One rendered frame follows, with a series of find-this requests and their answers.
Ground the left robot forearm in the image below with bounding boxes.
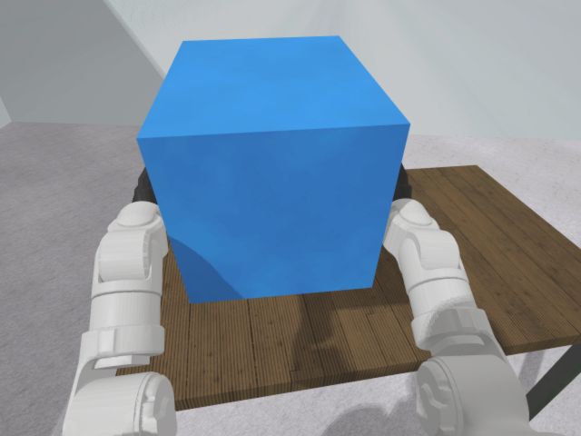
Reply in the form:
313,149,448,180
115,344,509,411
62,201,169,436

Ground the carton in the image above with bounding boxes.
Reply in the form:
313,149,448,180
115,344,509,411
136,35,410,303

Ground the right robot forearm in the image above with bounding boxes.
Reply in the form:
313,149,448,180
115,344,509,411
382,198,529,422

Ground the left robot hand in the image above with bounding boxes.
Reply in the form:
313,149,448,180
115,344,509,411
132,167,158,205

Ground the left robot upper arm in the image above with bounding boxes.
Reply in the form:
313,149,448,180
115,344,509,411
64,372,177,436

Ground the right robot upper arm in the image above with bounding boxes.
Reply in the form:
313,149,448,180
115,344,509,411
416,354,566,436

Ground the table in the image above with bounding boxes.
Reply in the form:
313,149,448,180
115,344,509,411
115,165,581,421

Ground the right robot hand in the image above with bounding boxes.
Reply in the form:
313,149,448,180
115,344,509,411
392,163,412,202

